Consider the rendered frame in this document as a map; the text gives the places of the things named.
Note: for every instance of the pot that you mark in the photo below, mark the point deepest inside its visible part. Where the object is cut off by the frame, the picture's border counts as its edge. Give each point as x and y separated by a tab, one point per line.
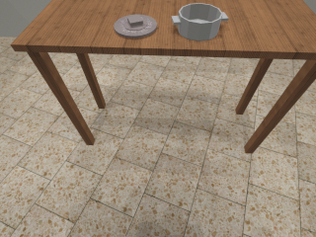
199	21

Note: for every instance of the table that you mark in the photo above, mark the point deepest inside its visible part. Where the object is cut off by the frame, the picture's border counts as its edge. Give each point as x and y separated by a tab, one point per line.
265	29

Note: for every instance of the lid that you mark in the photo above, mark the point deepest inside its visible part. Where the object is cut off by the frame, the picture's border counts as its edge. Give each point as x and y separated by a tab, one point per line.
124	29

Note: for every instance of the knob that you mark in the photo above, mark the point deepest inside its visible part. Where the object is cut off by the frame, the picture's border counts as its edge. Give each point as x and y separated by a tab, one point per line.
135	20

